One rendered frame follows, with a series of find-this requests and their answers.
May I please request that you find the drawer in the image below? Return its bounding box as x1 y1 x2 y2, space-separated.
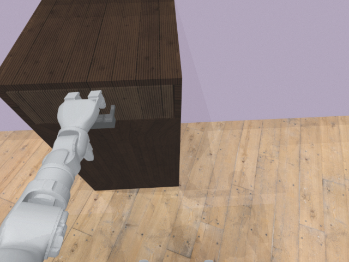
6 85 173 124

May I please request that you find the robot left forearm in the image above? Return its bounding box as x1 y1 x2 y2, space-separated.
0 127 89 244

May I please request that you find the robot left upper arm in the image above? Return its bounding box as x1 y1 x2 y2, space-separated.
0 202 69 262

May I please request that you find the handle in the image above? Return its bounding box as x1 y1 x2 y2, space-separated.
91 105 116 129

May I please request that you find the robot left hand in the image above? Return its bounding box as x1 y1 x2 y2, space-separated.
57 90 106 161

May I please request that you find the cabinet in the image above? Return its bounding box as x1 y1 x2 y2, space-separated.
0 0 182 191

